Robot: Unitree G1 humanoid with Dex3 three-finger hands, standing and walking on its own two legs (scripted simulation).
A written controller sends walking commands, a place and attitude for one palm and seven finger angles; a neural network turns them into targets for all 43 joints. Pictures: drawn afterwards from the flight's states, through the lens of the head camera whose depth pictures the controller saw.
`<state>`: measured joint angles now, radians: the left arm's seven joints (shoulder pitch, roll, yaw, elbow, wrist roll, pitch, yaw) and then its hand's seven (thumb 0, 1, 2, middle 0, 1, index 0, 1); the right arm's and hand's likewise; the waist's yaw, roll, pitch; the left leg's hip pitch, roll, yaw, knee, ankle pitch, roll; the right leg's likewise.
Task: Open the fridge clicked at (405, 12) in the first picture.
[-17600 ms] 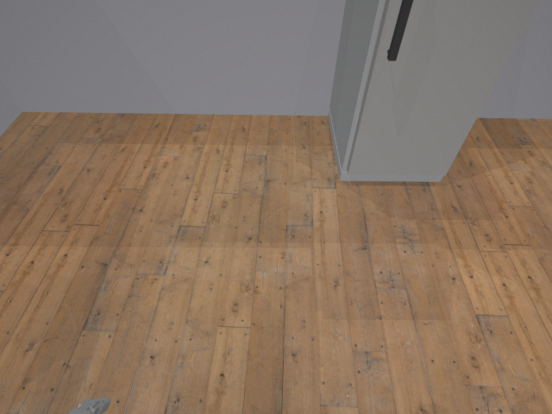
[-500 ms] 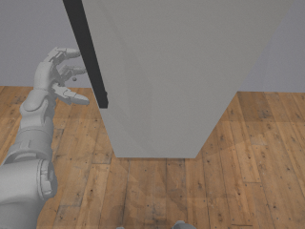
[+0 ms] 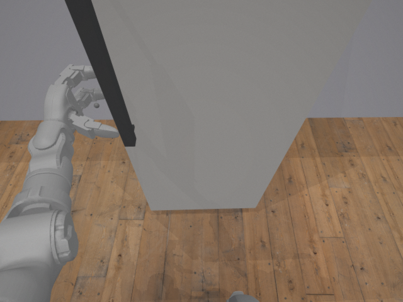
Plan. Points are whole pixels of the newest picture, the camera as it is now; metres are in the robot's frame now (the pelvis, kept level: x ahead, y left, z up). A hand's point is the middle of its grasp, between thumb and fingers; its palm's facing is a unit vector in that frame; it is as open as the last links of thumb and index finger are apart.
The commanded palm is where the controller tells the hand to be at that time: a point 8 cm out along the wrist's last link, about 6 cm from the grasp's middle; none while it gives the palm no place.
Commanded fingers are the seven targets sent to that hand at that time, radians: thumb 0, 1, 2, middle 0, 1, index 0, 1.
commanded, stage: slide the fingers in behind the handle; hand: left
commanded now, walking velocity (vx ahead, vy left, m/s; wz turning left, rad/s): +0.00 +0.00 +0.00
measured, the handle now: (108, 70) +0.52 +0.16 +0.16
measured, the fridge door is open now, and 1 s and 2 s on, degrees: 0 0 0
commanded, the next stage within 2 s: grip the handle and tug to test in 1.62 s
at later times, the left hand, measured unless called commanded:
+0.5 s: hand (110, 108) +0.46 +0.16 +0.12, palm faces -0.02 -1.00 -0.01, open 14.0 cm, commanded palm +0.44 +0.22 +0.12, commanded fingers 0.00 -0.50 0.30 -0.30 -1.20 -0.30 -1.20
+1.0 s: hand (120, 109) +0.46 +0.14 +0.12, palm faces -0.01 -1.00 -0.02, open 14.0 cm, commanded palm +0.43 +0.19 +0.12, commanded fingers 0.00 -0.50 0.30 -0.30 -1.20 -0.30 -1.20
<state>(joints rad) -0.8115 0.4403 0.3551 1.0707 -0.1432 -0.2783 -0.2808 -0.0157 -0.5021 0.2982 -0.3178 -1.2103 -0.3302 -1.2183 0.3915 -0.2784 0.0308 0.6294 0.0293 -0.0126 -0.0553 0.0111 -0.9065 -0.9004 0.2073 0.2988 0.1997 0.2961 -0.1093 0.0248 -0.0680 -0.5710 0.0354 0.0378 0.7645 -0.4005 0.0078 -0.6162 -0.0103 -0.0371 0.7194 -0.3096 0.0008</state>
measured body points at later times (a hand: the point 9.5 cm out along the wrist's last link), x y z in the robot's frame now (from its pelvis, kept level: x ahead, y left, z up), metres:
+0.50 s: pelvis +0.00 +0.00 +0.00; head +0.06 -0.01 +0.45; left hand +0.46 +0.22 +0.12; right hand +0.07 -0.26 -0.12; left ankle -0.02 +0.11 -0.71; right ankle +0.02 -0.12 -0.71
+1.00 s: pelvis +0.00 -0.01 +0.00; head +0.05 -0.02 +0.45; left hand +0.45 +0.20 +0.12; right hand +0.06 -0.27 -0.12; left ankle -0.02 +0.11 -0.71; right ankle +0.02 -0.12 -0.71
